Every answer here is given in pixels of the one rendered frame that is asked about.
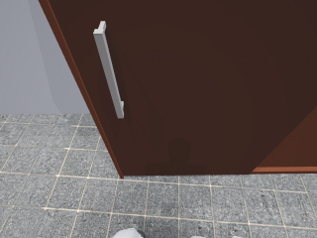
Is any handle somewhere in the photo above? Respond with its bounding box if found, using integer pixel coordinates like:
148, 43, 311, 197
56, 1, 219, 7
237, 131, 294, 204
93, 21, 124, 119

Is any wardrobe door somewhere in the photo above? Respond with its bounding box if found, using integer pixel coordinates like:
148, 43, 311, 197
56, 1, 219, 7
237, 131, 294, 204
49, 0, 317, 177
257, 106, 317, 168

